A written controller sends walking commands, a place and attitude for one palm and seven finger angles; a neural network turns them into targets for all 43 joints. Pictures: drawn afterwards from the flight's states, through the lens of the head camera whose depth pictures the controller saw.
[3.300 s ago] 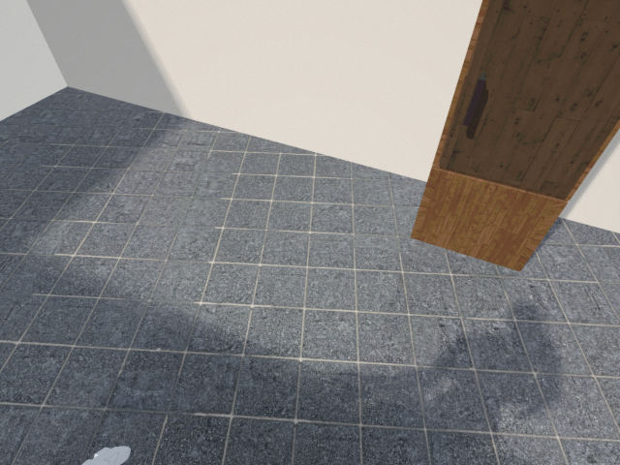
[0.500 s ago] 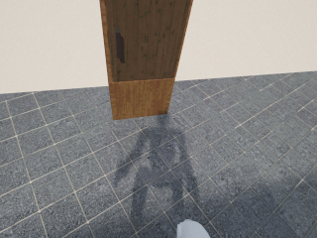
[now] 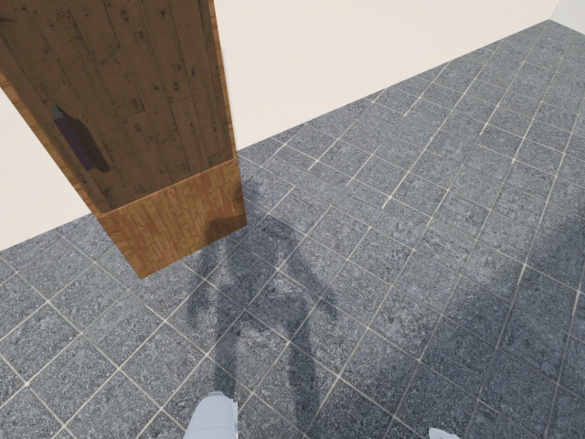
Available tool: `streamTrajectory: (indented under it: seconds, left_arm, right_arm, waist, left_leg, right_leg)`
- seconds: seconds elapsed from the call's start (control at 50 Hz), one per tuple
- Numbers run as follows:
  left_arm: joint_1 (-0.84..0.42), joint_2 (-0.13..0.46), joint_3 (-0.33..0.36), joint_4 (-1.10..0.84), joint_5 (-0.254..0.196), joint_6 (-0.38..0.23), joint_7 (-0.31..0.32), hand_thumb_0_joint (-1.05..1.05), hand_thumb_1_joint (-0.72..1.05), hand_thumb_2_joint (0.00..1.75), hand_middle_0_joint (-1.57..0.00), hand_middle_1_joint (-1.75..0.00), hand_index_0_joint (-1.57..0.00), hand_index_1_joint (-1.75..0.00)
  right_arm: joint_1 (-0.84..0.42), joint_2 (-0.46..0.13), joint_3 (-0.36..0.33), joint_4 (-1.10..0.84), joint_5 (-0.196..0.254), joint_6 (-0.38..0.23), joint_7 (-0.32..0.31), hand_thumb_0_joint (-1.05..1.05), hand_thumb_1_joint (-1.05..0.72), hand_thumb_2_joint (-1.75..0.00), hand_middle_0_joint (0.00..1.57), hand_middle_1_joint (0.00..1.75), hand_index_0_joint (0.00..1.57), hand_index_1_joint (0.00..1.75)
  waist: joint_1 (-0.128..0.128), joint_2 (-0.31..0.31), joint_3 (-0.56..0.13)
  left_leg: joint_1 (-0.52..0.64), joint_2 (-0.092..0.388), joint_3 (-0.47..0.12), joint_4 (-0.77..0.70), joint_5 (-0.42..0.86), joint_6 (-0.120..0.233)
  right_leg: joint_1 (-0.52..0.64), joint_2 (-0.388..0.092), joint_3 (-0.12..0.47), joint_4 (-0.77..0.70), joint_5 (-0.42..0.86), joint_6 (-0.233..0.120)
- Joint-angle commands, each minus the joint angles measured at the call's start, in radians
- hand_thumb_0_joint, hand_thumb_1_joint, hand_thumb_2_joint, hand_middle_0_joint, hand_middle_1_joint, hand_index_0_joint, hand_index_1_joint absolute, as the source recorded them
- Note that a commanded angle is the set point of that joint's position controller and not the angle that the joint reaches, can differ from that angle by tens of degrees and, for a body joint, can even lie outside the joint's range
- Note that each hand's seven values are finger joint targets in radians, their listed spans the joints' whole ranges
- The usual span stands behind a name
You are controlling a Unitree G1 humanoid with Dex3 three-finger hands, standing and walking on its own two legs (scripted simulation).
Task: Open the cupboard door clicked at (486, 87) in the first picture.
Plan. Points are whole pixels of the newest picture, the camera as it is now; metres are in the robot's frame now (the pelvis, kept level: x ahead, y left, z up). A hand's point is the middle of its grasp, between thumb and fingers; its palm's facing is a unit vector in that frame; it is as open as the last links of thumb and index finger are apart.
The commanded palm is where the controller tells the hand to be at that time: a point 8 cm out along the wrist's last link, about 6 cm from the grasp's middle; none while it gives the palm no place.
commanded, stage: walk to a spot facing it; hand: left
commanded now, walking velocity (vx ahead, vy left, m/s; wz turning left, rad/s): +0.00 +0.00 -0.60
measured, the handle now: (72, 138) +0.69 +0.51 -0.06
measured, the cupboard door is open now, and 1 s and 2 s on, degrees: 0 0 0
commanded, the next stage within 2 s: turn to face it in 2.00 s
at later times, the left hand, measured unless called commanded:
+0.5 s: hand (149, 383) +0.22 +0.24 -0.16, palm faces -0.27 -0.94 -0.21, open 7.4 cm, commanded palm none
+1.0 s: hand (207, 353) +0.27 +0.16 -0.15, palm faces -0.54 -0.81 -0.24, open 7.4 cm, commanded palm none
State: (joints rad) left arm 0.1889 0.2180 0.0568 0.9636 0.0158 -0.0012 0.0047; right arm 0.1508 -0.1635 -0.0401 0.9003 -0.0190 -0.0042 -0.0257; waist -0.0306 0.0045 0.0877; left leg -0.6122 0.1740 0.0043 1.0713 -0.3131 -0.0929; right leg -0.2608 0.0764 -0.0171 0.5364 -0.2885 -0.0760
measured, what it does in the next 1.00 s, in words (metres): steps on the spot, turning right: left foot, then right foot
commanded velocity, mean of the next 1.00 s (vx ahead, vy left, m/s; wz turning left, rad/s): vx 0.00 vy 0.00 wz -0.60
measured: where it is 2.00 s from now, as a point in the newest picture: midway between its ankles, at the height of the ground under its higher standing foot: outside the picture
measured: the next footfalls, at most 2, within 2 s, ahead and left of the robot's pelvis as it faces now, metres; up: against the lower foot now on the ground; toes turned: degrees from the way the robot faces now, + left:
left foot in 0.16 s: +0.16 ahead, +0.18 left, +0.00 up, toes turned +1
right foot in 0.62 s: +0.08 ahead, -0.07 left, +0.00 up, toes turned -31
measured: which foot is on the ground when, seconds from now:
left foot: up 0.00-0.14, down 0.16-0.62, up 0.64-1.00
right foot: down 0.00-0.16, up 0.18-0.60, down 0.62-1.00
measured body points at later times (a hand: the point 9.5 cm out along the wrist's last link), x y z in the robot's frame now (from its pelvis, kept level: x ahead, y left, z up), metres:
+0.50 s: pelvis +0.08 +0.07 +0.01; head +0.12 +0.07 +0.45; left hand +0.23 +0.29 -0.14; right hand +0.07 -0.19 -0.13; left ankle +0.12 +0.18 -0.73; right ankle +0.03 -0.06 -0.67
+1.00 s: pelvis +0.07 +0.05 +0.00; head +0.10 +0.02 +0.45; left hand +0.29 +0.20 -0.13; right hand +0.01 -0.22 -0.14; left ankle +0.16 +0.16 -0.69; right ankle +0.05 -0.05 -0.73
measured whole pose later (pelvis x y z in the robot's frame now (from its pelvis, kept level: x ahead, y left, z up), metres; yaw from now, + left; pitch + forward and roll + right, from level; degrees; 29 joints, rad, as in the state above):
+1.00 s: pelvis +0.07 +0.05 +0.00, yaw -36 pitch +1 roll +0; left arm 0.17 0.21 0.05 0.89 0.02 0.04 0.00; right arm 0.14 -0.22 -0.06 0.90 -0.02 0.05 -0.02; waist 0.01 0.01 0.07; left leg -0.42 0.07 0.04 0.88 -0.41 -0.09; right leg -0.32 0.06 0.06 0.52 -0.21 -0.04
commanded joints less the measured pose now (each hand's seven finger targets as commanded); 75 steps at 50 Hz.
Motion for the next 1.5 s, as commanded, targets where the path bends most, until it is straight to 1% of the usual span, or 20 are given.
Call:
streamTrajectory:
  seconds: [0.0,0.06,0.1,0.12,0.14,0.16,0.28,0.48,0.56,0.6,0.64,0.74,0.96,1.04,1.06,1.08,1.1,1.14,1.2,1.48]
  left_arm:
    - [0.019,0.162,0.05,-0.082,0.008,-0.019,0.005,0.0,0.9,0.9,-0.2,-0.3,-0.2,-0.3]
    - [0.049,0.185,0.061,-0.096,0.007,-0.002,0.007,0.0,0.9,0.9,-0.2,-0.3,-0.2,-0.3]
    - [0.033,0.18,0.064,-0.109,0.002,0.007,0.011,0.0,0.9,0.9,-0.2,-0.3,-0.2,-0.3]
    - [0.041,0.144,0.058,-0.124,-0.009,0.011,0.011,0.0,0.9,0.9,-0.2,-0.3,-0.2,-0.3]
    - [0.096,0.083,0.046,-0.134,-0.02,0.011,0.002,0.0,0.9,0.9,-0.2,-0.3,-0.2,-0.3]
    - [0.116,0.104,0.047,-0.128,-0.005,0.01,0.008,0.0,0.9,0.9,-0.2,-0.3,-0.2,-0.3]
    - [0.063,0.086,0.057,-0.129,0.005,0.043,-0.026,0.0,0.9,0.9,-0.2,-0.3,-0.2,-0.3]
    - [-0.036,0.052,0.044,-0.162,0.006,0.048,-0.036,0.0,0.9,0.9,-0.2,-0.3,-0.2,-0.3]
    - [0.065,0.083,0.051,-0.133,0.007,0.021,-0.026,0.0,0.9,0.9,-0.2,-0.3,-0.2,-0.3]
    - [0.163,0.291,0.087,-0.108,0.017,0.001,0.002,0.0,0.9,0.9,-0.2,-0.3,-0.2,-0.3]
    - [0.144,0.255,0.083,-0.105,-0.001,0.01,0.018,0.0,0.9,0.9,-0.2,-0.3,-0.2,-0.3]
    - [-0.016,0.172,0.053,-0.139,-0.003,0.007,0.015,0.0,0.9,0.9,-0.2,-0.3,-0.2,-0.3]
    - [0.006,0.211,0.064,-0.133,0.007,0.023,0.008,0.0,0.9,0.9,-0.2,-0.3,-0.2,-0.3]
    - [-0.066,0.198,0.061,-0.148,-0.002,0.037,0.004,0.0,0.9,0.9,-0.2,-0.3,-0.2,-0.3]
    - [-0.06,0.154,0.052,-0.161,-0.01,0.041,0.0,0.0,0.9,0.9,-0.2,-0.3,-0.2,-0.3]
    - [-0.035,0.097,0.041,-0.175,-0.017,0.044,-0.012,0.0,0.9,0.9,-0.2,-0.3,-0.2,-0.3]
    - [-0.047,0.126,0.052,-0.178,0.001,0.047,-0.014,0.0,0.9,0.9,-0.2,-0.3,-0.2,-0.3]
    - [0.007,0.159,0.077,-0.125,0.017,0.063,-0.026,0.0,0.9,0.9,-0.2,-0.3,-0.2,-0.3]
    - [0.028,0.12,0.071,-0.112,0.014,0.06,-0.04,0.0,0.9,0.9,-0.2,-0.3,-0.2,-0.3]
    - [-0.067,0.062,0.037,-0.14,0.003,0.048,-0.034,0.0,0.9,0.9,-0.2,-0.3,-0.2,-0.3]
  right_arm:
    - [0.09,-0.086,-0.014,-0.031,0.002,0.0,0.004,0.0,-0.9,-0.9,0.2,0.3,0.2,0.3]
    - [0.019,-0.109,-0.019,-0.062,0.007,-0.01,0.002,0.0,-0.9,-0.9,0.2,0.3,0.2,0.3]
    - [0.083,-0.138,-0.029,-0.05,0.007,-0.017,-0.004,0.0,-0.9,-0.9,0.2,0.3,0.2,0.3]
    - [0.143,-0.206,-0.042,-0.038,-0.001,-0.025,-0.007,0.0,-0.9,-0.9,0.2,0.3,0.2,0.3]
    - [0.199,-0.3,-0.06,-0.035,-0.007,-0.026,-0.002,0.0,-0.9,-0.9,0.2,0.3,0.2,0.3]
    - [0.19,-0.302,-0.053,-0.048,-0.001,-0.012,0.0,0.0,-0.9,-0.9,0.2,0.3,0.2,0.3]
    - [0.023,-0.177,-0.027,-0.079,-0.006,-0.014,-0.003,0.0,-0.9,-0.9,0.2,0.3,0.2,0.3]
    - [0.098,-0.226,-0.072,-0.036,-0.01,-0.003,0.012,0.0,-0.9,-0.9,0.2,0.3,0.2,0.3]
    - [0.086,-0.232,-0.08,-0.032,-0.006,0.004,0.019,0.0,-0.9,-0.9,0.2,0.3,0.2,0.3]
    - [0.072,-0.104,-0.04,-0.1,0.0,0.014,0.031,0.0,-0.9,-0.9,0.2,0.3,0.2,0.3]
    - [0.038,-0.133,-0.041,-0.097,0.007,0.034,0.009,0.0,-0.9,-0.9,0.2,0.3,0.2,0.3]
    - [0.067,-0.148,-0.045,-0.043,-0.004,0.043,0.008,0.0,-0.9,-0.9,0.2,0.3,0.2,0.3]
    - [-0.013,-0.141,-0.037,-0.087,0.01,0.03,0.001,0.0,-0.9,-0.9,0.2,0.3,0.2,0.3]
    - [0.127,-0.148,-0.039,-0.049,0.016,0.016,-0.011,0.0,-0.9,-0.9,0.2,0.3,0.2,0.3]
    - [0.156,-0.2,-0.045,-0.046,0.011,0.006,-0.016,0.0,-0.9,-0.9,0.2,0.3,0.2,0.3]
    - [0.116,-0.296,-0.063,-0.073,0.0,0.006,-0.011,0.0,-0.9,-0.9,0.2,0.3,0.2,0.3]
    - [0.085,-0.314,-0.063,-0.093,-0.004,0.012,-0.008,0.0,-0.9,-0.9,0.2,0.3,0.2,0.3]
    - [-0.051,-0.217,-0.037,-0.116,-0.005,0.005,-0.015,0.0,-0.9,-0.9,0.2,0.3,0.2,0.3]
    - [-0.019,-0.194,-0.033,-0.111,-0.005,-0.007,-0.017,0.0,-0.9,-0.9,0.2,0.3,0.2,0.3]
    - [0.124,-0.244,-0.078,-0.021,-0.01,0.005,0.007,0.0,-0.9,-0.9,0.2,0.3,0.2,0.3]
  waist:
    - [0.015,-0.187,-0.124]
    - [0.05,-0.203,-0.144]
    - [0.013,-0.147,-0.178]
    - [-0.013,0.0,-0.234]
    - [-0.015,0.291,-0.306]
    - [-0.006,0.245,-0.297]
    - [0.042,0.183,-0.093]
    - [-0.016,0.215,-0.122]
    - [0.049,0.13,-0.186]
    - [0.104,-0.358,-0.199]
    - [0.093,-0.226,-0.178]
    - [0.025,-0.139,-0.129]
    - [0.06,-0.153,-0.148]
    - [-0.012,-0.144,-0.183]
    - [-0.023,-0.007,-0.203]
    - [-0.005,0.294,-0.166]
    - [-0.005,0.262,-0.113]
    - [0.061,0.198,-0.047]
    - [0.055,0.147,-0.073]
    - [-0.014,0.224,-0.12]
  left_leg:
    - [0.145,-0.066,0.068,-0.205,0.047,-0.011]
    - [0.198,-0.109,0.081,-0.346,0.023,0.001]
    - [0.373,-0.103,0.087,-0.563,0.154,0.007]
    - [0.579,0.026,-0.032,-0.657,0.374,0.053]
    - [0.755,0.328,-0.297,-0.636,0.763,0.185]
    - [0.666,0.389,-0.299,-0.643,0.79,0.259]
    - [0.424,0.182,0.05,-0.724,0.481,0.18]
    - [0.519,0.24,0.173,-0.702,0.392,0.202]
    - [0.461,0.211,0.268,-0.455,0.374,0.107]
    - [-0.004,-0.013,0.237,-0.003,-0.32,0.0]
    - [-0.027,-0.007,0.039,0.133,-0.271,0.016]
    - [0.056,-0.032,0.03,0.074,-0.062,-0.012]
    - [0.195,-0.117,0.019,-0.272,-0.128,0.012]
    - [0.462,-0.139,0.041,-0.614,0.048,0.037]
    - [0.583,-0.025,-0.076,-0.733,0.04,0.077]
    - [0.611,0.235,-0.33,-0.839,0.06,0.152]
    - [0.469,0.337,-0.367,-0.858,0.053,0.225]
    - [0.33,0.204,-0.182,-0.873,0.015,0.186]
    - [0.447,0.115,-0.004,-0.789,0.264,0.164]
    - [0.566,0.23,0.148,-0.642,0.494,0.204]
  right_leg:
    - [0.001,-0.201,0.167,-0.073,0.67,-0.083]
    - [0.065,-0.218,0.248,-0.011,0.684,-0.075]
    - [0.03,-0.193,0.247,0.082,0.581,-0.028]
    - [-0.107,-0.118,0.194,0.21,0.375,0.028]
    - [-0.306,-0.008,0.049,0.495,-0.282,0.099]
    - [-0.294,-0.047,0.075,0.689,-0.408,0.108]
    - [-0.285,-0.128,0.007,0.741,-0.15,0.141]
    - [-0.197,-0.143,-0.094,0.311,-0.141,0.135]
    - [0.05,-0.116,-0.108,-0.033,0.086,0.09]
    - [0.284,-0.478,0.421,-0.169,0.633,-0.068]
    - [0.214,-0.447,0.33,-0.163,0.63,-0.125]
    - [0.091,-0.303,0.201,-0.154,0.542,-0.071]
    - [0.063,-0.292,0.406,-0.163,0.382,-0.115]
    - [-0.058,-0.212,0.39,-0.073,0.333,-0.025]
    - [-0.182,-0.122,0.319,0.026,0.176,0.028]
    - [-0.357,0.009,0.153,0.258,-0.183,0.09]
    - [-0.343,-0.031,0.095,0.47,-0.286,0.112]
    - [-0.297,-0.065,0.104,0.646,-0.144,0.138]
    - [-0.339,-0.08,0.055,0.709,-0.071,0.152]
    - [-0.156,-0.119,-0.088,0.209,-0.16,0.129]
